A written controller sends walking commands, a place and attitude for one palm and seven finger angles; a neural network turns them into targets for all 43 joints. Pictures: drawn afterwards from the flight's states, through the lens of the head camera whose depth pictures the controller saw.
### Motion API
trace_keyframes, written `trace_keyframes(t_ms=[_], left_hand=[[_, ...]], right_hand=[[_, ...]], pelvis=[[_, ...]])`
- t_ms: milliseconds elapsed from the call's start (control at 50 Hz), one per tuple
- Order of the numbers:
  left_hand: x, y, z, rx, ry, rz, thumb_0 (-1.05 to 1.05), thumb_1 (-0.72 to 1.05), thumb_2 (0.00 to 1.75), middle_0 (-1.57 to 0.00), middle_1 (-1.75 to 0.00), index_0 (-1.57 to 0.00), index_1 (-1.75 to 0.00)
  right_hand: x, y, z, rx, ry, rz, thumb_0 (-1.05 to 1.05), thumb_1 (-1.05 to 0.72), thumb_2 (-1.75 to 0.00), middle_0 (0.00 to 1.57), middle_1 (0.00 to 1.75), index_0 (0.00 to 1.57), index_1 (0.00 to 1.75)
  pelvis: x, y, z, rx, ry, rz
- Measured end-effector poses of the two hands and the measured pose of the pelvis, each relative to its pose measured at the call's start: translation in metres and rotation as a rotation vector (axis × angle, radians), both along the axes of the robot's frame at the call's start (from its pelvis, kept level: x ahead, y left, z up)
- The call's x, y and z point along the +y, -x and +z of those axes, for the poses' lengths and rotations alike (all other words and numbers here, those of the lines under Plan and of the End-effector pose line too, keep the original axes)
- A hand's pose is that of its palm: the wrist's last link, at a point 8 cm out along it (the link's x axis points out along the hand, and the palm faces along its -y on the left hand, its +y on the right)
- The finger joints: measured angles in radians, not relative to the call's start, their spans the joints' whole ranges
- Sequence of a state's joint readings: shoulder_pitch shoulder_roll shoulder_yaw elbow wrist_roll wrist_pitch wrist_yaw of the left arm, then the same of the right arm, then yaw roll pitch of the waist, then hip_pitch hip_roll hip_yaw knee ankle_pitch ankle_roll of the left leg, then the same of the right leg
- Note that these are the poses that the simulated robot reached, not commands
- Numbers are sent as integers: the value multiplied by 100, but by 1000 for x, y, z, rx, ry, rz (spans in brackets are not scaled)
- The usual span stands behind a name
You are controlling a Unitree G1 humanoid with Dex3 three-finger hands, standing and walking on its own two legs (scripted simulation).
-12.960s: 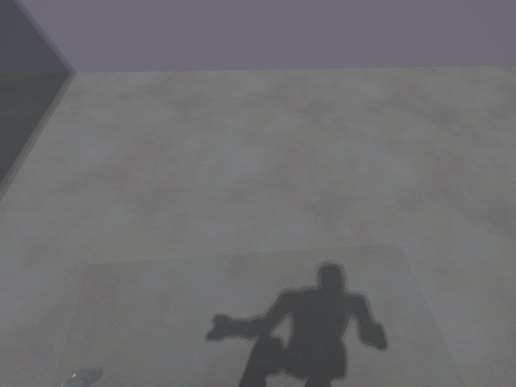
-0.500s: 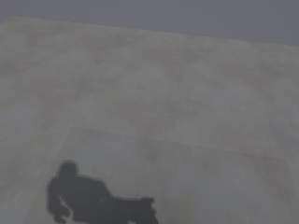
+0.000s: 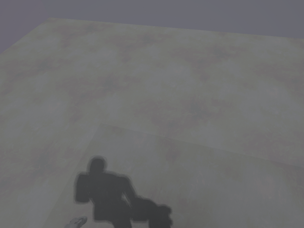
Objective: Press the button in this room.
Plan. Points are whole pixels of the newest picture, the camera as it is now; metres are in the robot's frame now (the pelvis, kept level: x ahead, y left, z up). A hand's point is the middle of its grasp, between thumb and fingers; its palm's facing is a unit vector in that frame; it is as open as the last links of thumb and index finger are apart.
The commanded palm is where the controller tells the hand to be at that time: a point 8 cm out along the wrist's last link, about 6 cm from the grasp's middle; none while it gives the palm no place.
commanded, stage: turn or walk to find it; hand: left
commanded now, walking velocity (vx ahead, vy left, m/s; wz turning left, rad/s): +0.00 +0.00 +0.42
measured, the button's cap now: out of the picture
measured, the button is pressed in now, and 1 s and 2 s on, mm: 0 0 0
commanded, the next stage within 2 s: none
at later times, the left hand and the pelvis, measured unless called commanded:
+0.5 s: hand out of the picture -0.06 +0.23 -0.18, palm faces +0.29 -0.93 -0.24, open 7.4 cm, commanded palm none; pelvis -0.03 +0.03 -0.01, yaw +14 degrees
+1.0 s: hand out of the picture +0.00 +0.23 -0.14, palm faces +0.39 -0.88 -0.27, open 7.4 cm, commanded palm none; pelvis -0.04 +0.00 +0.00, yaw +24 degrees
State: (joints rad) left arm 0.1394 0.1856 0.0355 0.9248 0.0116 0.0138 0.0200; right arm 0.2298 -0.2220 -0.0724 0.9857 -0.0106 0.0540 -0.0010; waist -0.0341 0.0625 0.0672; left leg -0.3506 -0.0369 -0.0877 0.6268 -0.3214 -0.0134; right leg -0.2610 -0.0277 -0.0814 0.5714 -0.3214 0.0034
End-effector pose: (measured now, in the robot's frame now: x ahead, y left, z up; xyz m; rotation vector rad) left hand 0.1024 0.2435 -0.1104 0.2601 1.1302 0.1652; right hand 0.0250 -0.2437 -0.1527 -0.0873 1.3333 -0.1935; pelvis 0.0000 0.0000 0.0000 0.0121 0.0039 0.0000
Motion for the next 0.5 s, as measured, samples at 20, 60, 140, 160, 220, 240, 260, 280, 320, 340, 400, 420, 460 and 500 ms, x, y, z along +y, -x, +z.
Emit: trace_keyframes(t_ms=[20, 60, 140, 160, 220, 240, 260, 280, 320, 340, 400, 420, 460, 500], left_hand=[[-5, 4, 3, -7, 0, 6, 1, 90, 89, -20, -30, -20, -30], [-11, 15, 8, -11, 1, 34, 1, 90, 89, -20, -30, -20, -30], [-20, 38, 10, 16, 10, 85, 1, 90, 89, -20, -30, -21, -30], [-21, 44, 10, 22, 15, 98, 1, 90, 89, -20, -30, -21, -30], [-21, 63, 7, 39, 21, 145, 1, 91, 89, -20, -30, -21, -30], [-19, 69, 5, 46, 22, 159, 1, 91, 89, -20, -30, -21, -30], [-18, 76, 4, 55, 25, 174, 1, 91, 89, -20, -30, -21, -30], [-16, 83, 2, 64, 27, 188, 1, 91, 89, -20, -30, -21, -30], [-10, 99, -3, 86, 35, 217, 1, 91, 89, -20, -30, -21, -30], [-7, 108, -5, 98, 39, 231, 1, 91, 89, -20, -30, -21, -30], [5, 136, -16, 138, 56, 278, 1, 91, 89, -20, -30, -21, -30], [10, 145, -20, 151, 62, 295, 1, 90, 89, -20, -30, -21, -30], [22, 163, -32, 175, 75, 330, 1, 90, 89, -20, -30, -21, -30], [33, 179, -40, 203, 83, 362, 1, 90, 89, -20, -30, -21, -30]], right_hand=[[-4, 2, -1, 14, -2, 7, 1, -90, -90, 20, 30, 20, 30], [-11, 4, 1, 34, -4, 25, 1, -90, -90, 20, 30, 20, 30], [-22, 2, 6, 46, -3, 58, 1, -91, -90, 20, 30, 20, 30], [-23, 1, 7, 49, 0, 68, 1, -91, -90, 20, 30, 20, 30], [-26, -6, 10, 57, 11, 104, 1, -91, -90, 19, 30, 20, 30], [-25, -9, 11, 59, 16, 118, 1, -91, -90, 19, 30, 20, 30], [-24, -13, 12, 59, 21, 133, 1, -91, -90, 19, 30, 20, 30], [-23, -17, 13, 58, 26, 149, 1, -91, -90, 19, 30, 20, 30], [-17, -29, 15, 47, 37, 184, 1, -91, -90, 19, 30, 19, 30], [-13, -36, 17, 37, 42, 202, 1, -91, -90, 19, 30, 19, 30], [5, -61, 21, -13, 60, 261, 1, -91, -90, 19, 30, 19, 30], [12, -70, 22, -35, 66, 282, 1, -91, -90, 19, 30, 19, 30], [28, -86, 24, -88, 81, 322, 1, -91, -90, 19, 30, 19, 30], [44, -98, 29, -135, 87, 352, 1, -91, -90, 19, 30, 19, 30]], pelvis=[[-3, 1, 1, -3, -4, 15], [-8, 3, 5, -8, -18, 38], [-14, 5, 11, -16, -30, 79], [-15, 5, 11, -17, -30, 90], [-16, 7, 12, -18, -29, 120], [-16, 7, 12, -17, -28, 131], [-15, 8, 11, -16, -27, 141], [-14, 9, 11, -16, -26, 150], [-10, 11, 10, -14, -23, 168], [-7, 13, 10, -14, -21, 177], [3, 18, 6, -12, -10, 201], [7, 20, 4, -12, -4, 211], [18, 23, -3, -12, 14, 233], [26, 27, -6, -16, 5, 241]])
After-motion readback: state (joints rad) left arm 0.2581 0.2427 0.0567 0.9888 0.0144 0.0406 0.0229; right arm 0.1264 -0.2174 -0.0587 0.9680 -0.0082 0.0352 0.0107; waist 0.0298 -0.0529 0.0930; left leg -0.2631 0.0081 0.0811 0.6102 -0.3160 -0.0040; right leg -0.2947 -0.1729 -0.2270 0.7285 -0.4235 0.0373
